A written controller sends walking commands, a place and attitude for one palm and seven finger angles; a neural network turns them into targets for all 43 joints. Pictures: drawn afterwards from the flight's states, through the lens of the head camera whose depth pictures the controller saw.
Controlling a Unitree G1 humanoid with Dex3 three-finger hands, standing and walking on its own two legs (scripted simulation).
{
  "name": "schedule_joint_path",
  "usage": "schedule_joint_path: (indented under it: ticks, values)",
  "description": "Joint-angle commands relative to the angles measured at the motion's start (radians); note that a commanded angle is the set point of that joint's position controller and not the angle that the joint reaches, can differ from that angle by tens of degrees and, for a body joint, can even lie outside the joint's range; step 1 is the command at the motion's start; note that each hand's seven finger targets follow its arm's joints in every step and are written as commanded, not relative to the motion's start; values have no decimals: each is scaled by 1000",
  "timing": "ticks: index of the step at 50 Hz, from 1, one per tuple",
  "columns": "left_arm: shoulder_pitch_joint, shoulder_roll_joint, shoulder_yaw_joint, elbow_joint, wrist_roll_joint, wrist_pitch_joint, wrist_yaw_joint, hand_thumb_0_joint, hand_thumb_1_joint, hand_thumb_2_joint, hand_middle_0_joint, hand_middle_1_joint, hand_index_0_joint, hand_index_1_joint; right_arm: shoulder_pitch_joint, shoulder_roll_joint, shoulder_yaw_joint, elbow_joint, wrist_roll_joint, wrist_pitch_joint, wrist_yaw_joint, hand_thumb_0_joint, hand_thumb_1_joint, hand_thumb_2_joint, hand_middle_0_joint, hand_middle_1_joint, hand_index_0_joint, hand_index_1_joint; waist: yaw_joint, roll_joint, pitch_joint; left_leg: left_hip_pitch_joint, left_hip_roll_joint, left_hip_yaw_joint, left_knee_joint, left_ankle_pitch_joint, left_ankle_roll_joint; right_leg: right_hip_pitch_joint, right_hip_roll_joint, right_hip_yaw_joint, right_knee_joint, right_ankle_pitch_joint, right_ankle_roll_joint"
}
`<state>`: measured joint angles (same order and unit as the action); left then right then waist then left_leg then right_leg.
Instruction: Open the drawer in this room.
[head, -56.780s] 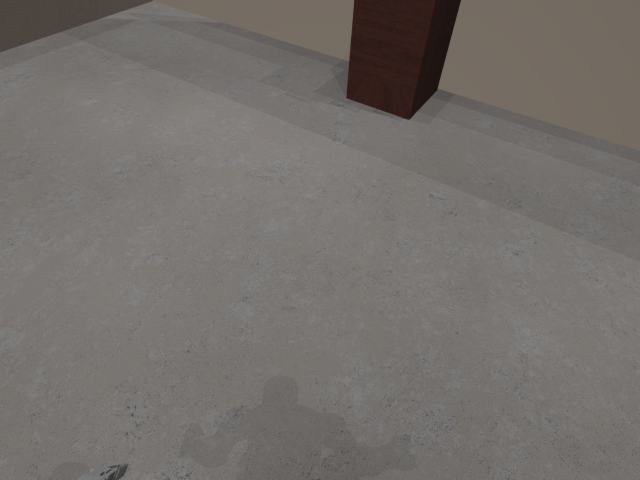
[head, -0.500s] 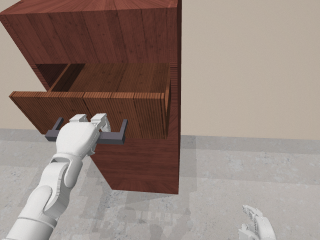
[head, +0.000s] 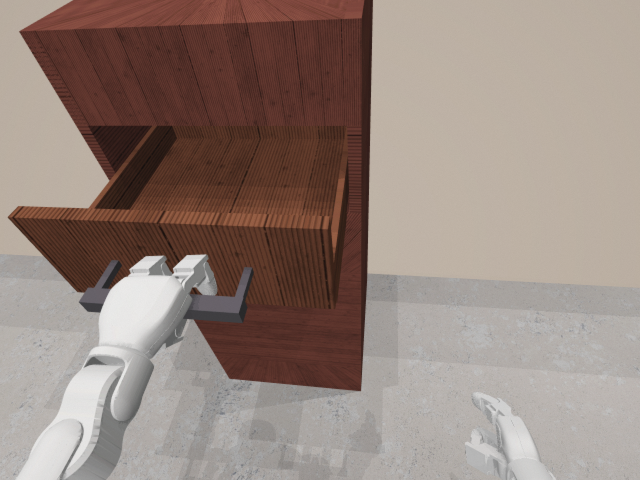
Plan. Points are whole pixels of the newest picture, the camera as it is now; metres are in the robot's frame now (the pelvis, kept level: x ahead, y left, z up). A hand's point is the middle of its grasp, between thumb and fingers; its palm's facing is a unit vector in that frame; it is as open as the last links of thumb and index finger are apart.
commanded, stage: pull the drawer open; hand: left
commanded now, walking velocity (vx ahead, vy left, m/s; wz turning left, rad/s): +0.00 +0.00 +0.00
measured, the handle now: (170, 288) +0.30 +0.22 +0.10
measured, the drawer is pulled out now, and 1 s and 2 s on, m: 0.20 0.30 0.30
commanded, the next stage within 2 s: open the thumb to release the handle in 1.16 s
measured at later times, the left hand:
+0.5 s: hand (151, 376) +0.20 +0.21 +0.08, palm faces +0.05 -0.11 -0.99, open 5.5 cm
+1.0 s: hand (132, 418) +0.16 +0.21 +0.08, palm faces +0.03 -0.12 -0.99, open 5.5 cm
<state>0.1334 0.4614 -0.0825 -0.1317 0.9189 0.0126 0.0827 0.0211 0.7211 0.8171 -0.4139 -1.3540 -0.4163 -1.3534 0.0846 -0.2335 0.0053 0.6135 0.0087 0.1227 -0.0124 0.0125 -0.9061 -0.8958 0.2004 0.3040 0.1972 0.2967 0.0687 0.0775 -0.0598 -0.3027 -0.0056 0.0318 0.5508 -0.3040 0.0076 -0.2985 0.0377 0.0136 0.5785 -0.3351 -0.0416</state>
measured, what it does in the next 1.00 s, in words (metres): stands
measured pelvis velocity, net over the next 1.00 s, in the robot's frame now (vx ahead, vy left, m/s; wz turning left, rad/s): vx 0.00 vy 0.00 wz -0.01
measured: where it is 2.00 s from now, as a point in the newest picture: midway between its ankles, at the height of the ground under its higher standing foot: outside the picture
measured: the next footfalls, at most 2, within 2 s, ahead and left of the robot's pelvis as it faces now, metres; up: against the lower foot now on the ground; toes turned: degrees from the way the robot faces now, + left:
none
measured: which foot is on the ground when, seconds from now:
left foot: down 0.00-1.00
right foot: down 0.00-1.00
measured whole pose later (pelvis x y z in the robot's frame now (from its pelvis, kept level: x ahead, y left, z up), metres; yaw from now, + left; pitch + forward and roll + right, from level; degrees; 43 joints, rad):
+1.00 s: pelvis +0.00 +0.00 -0.01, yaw -1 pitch +4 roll +0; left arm 0.66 0.48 -0.02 -0.51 0.91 0.01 0.20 -0.02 0.71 0.81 -0.41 -1.35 -0.42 -1.35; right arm 0.13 -0.27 0.02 0.53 0.00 0.11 0.03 0.01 -0.91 -0.90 0.20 0.30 0.20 0.30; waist 0.09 0.09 -0.09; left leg -0.35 0.01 0.04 0.64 -0.35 0.01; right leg -0.34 0.05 0.02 0.64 -0.36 -0.04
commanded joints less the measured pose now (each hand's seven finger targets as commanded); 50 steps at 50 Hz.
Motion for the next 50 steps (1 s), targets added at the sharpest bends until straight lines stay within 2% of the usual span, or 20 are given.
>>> schedule_joint_path:
  ticks: [1, 3, 5, 10, 14, 17, 20, 21, 24, 25, 26, 29, 31, 33, 36, 37, 38, 41, 42, 50]
  values:
    - [-64, 224, 234, -270, -12, -1, 70, 0, 900, 900, -400, -1350, -400, -1350, -156, -98, -31, -170, -3, -52, -5, 0, -900, -900, 200, 300, 200, 300, 48, -43, -223, 92, -30, -1, -21, 362, 19, 119, -20, 28, -64, 426, 9]
    - [-39, 199, 218, -300, -12, -4, 77, 0, 900, 900, -400, -1350, -400, -1350, -152, -92, -31, -172, -6, -55, -3, 0, -900, -900, 200, 300, 200, 300, 46, -56, -221, 92, -28, -1, -17, 368, 21, 111, -24, 19, -57, 440, 12]
    - [6, 218, 245, -308, -10, -3, 87, 0, 900, 900, -400, -1350, -400, -1350, -152, -94, -31, -173, -7, -54, -3, 0, -900, -900, 200, 300, 200, 300, 51, -60, -220, 82, -30, -2, -15, 355, 20, 109, -24, 25, -55, 442, 13]
    - [71, 209, 249, -355, -11, -2, 107, 0, 900, 900, -400, -1350, -400, -1350, -156, -95, -31, -178, -7, -56, 0, 0, -900, -900, 200, 300, 200, 300, 49, -36, -196, 76, -28, -3, -12, 335, 16, 88, -24, 27, -56, 410, 12]
    - [117, 206, 259, -388, -10, -2, 121, 0, 900, 900, -400, -1350, -400, -1350, -150, -96, -32, -181, -9, -57, 1, 0, -900, -900, 200, 300, 200, 300, 49, -54, -202, 81, -25, -4, -2, 333, 16, 80, -23, 33, -54, 413, 14]
    - [172, 185, 247, -418, -12, 7, 129, 0, 900, 900, -400, -1350, -400, -1350, -152, -93, -26, -189, -6, -59, 6, 0, -900, -900, 200, 300, 200, 300, 50, -26, -206, 83, -20, -5, 2, 338, 13, 75, -25, 26, -47, 403, 13]
    - [203, 215, 278, -409, -9, 7, 136, 0, 900, 900, -400, -1350, -400, -1350, -155, -97, -27, -191, -10, -56, 0, 0, -900, -900, 200, 300, 200, 300, 52, -70, -180, 66, -24, -6, 4, 309, 16, 69, -24, 41, -54, 410, 17]
    - [212, 214, 279, -422, -17, 10, 135, 0, 900, 900, -400, -1350, -400, -1350, -170, -103, -23, -197, -5, -58, 1, 0, -900, -900, 200, 300, 200, 300, 51, -47, -175, 70, -25, -11, 6, 304, 14, 70, -20, 53, -59, 407, 12]
    - [196, 188, 247, -437, -11, 4, 134, 0, 900, 900, -400, -1350, -400, -1350, -156, -97, -23, -195, -10, -58, 1, 0, -900, -900, 200, 300, 200, 300, 45, -51, -167, 75, -21, -8, 3, 283, 16, 48, -25, 36, -63, 359, 18]
    - [221, 214, 273, -438, -7, 5, 139, 0, 900, 900, -400, -1350, -400, -1350, -156, -99, -24, -199, -9, -58, 0, 0, -900, -900, 200, 300, 200, 300, 53, -34, -177, 75, -21, -8, 3, 281, 14, 53, -23, 41, -63, 348, 16]
    - [232, 208, 271, -446, -11, 9, 139, 0, 900, 900, -400, -1350, -400, -1350, -168, -103, -20, -201, -7, -59, 0, 0, -900, -900, 200, 300, 200, 300, 52, -12, -170, 81, -20, -12, 5, 284, 11, 51, -19, 47, -66, 345, 11]
    - [269, 165, 230, -470, -11, 5, 136, 0, 900, 900, -400, -1350, -400, -1350, -152, -100, -22, -208, -9, -61, 8, 0, -900, -900, 200, 300, 200, 300, 47, -45, -161, 75, -15, -10, 7, 299, 12, 39, -22, 28, -59, 348, 18]
    - [303, 190, 257, -491, -19, 10, 140, 0, 900, 900, -400, -1350, -400, -1350, -166, -108, -19, -220, -5, -64, 7, 0, -900, -900, 200, 300, 200, 300, 54, -39, -172, 79, -14, -10, 12, 290, 12, 48, -20, 45, -65, 354, 17]
    - [315, 160, 228, -492, -9, 7, 139, 0, 900, 900, -400, -1350, -400, -1350, -149, -102, -18, -216, -9, -64, 10, 0, -900, -900, 200, 300, 200, 300, 47, -52, -152, 69, -15, -10, 14, 294, 13, 35, -25, 33, -59, 353, 19]
    - [391, 199, 271, -518, -18, 11, 148, 0, 900, 900, -400, -1350, -400, -1350, -159, -115, -15, -235, -3, -66, 13, 0, -900, -900, 200, 300, 200, 300, 57, -46, -157, 64, -10, -11, 22, 293, 8, 44, -22, 52, -58, 370, 19]
    - [386, 158, 229, -534, -11, 11, 146, 0, 900, 900, -400, -1350, -400, -1350, -144, -107, -13, -234, -10, -65, 17, 0, -900, -900, 200, 300, 200, 300, 54, -46, -162, 63, -11, -8, 24, 292, 11, 34, -30, 37, -51, 355, 22]
    - [398, 166, 240, -528, -15, 9, 148, 0, 900, 900, -400, -1350, -400, -1350, -141, -109, -16, -234, -7, -65, 17, 0, -900, -900, 200, 300, 200, 300, 50, -49, -139, 57, -8, -10, 22, 287, 11, 25, -27, 33, -55, 345, 23]
    - [440, 172, 248, -562, -13, 10, 160, 0, 900, 900, -400, -1350, -400, -1350, -147, -118, -17, -248, -6, -69, 20, 0, -900, -900, 200, 300, 200, 300, 54, -25, -149, 68, -5, -13, 35, 291, 8, 14, -22, 48, -54, 338, 18]
    - [456, 153, 228, -575, -9, 7, 161, 0, 900, 900, -400, -1350, -400, -1350, -128, -113, -16, -250, -10, -69, 25, 0, -900, -900, 200, 300, 200, 300, 55, -27, -162, 68, -2, -10, 38, 302, 9, 9, -29, 37, -45, 334, 22]
    - [579, 162, 244, -633, -14, 5, 195, 0, 900, 900, -400, -1350, -400, -1350, -110, -130, -21, -276, -9, -67, 41, 0, -900, -900, 200, 300, 200, 300, 54, -40, -142, 50, 12, -17, 64, 318, 5, -33, -29, 42, -25, 326, 28]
